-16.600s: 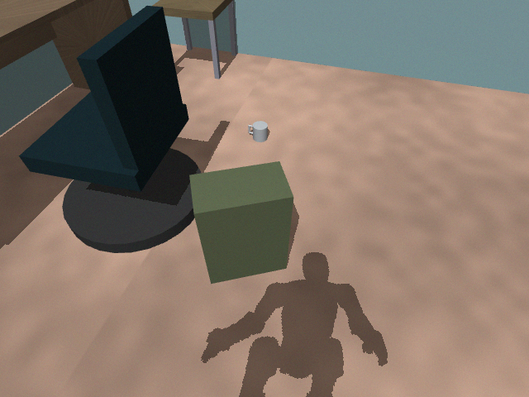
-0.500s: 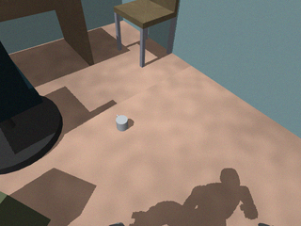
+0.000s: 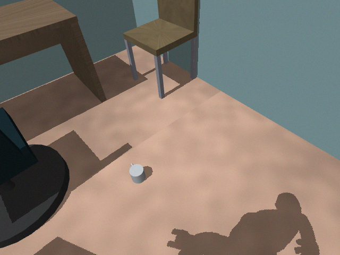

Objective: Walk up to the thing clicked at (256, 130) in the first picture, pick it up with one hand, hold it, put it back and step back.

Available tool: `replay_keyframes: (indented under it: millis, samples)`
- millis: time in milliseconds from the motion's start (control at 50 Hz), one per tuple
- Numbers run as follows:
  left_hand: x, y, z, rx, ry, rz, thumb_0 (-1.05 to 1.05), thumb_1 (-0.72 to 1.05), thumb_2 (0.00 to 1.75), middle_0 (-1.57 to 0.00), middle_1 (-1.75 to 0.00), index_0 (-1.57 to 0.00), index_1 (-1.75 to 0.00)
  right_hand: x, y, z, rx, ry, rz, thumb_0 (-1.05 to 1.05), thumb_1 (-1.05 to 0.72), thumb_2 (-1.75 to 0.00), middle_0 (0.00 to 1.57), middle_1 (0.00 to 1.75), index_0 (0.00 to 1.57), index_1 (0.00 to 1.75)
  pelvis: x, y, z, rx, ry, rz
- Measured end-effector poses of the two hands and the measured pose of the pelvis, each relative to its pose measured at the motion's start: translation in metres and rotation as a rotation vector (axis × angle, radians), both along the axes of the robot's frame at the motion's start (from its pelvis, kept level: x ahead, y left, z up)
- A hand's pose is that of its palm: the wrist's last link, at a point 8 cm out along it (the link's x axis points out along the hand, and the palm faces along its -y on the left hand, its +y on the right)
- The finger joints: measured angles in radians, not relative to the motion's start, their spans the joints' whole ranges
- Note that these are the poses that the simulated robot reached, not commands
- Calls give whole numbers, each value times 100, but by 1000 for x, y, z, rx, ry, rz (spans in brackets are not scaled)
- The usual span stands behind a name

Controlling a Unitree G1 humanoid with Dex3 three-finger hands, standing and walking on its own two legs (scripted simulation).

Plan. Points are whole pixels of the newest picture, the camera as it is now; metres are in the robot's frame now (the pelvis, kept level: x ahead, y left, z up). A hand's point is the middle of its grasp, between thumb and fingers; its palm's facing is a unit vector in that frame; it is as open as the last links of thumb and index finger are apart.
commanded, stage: walk up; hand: left
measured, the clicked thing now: (136, 172) +0.75 +0.30 -0.72
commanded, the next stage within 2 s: none
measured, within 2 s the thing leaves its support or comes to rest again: neither
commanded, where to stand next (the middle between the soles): +0.35 +0.02 m, yaw -1 degrees
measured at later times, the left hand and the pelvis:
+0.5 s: hand (75, 238) +0.21 +0.29 -0.14, palm faces -0.07 -0.93 -0.35, open 7.4 cm; pelvis +0.16 +0.02 +0.00, yaw +0 degrees
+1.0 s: hand (90, 199) +0.33 +0.29 -0.15, palm faces -0.01 -0.91 -0.41, open 7.4 cm; pelvis +0.25 +0.01 -0.01, yaw +1 degrees
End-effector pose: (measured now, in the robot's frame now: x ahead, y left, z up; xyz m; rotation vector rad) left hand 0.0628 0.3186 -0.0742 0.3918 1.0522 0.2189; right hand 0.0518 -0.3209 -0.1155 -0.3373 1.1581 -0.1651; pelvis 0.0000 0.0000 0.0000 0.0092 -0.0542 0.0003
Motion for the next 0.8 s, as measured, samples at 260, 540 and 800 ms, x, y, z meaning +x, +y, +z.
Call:
replay_keyframes:
  millis: [260, 540, 800]
  samples:
    - [44, 23, -34, -46, 112, 50, 0, 90, 90, -20, -30, -20, -30, 137, 25, 19, -36, -81, 92, 0, -90, -90, 20, 30, 20, 30, 94, 17, -9, -14, 5, 20]
    - [160, 11, -24, -53, 113, -21, 0, 90, 90, -20, -30, -20, -30, 170, 12, 29, -42, -53, 1, 0, -90, -90, 21, 31, 20, 30, 174, 11, 3, 10, -8, -10]
    - [224, -13, -5, 49, 57, 2, 0, 90, 90, -20, -30, -20, -30, 235, -4, -15, 18, 42, -8, 1, -90, -90, 20, 30, 20, 30, 230, -13, -4, 0, -2, 2]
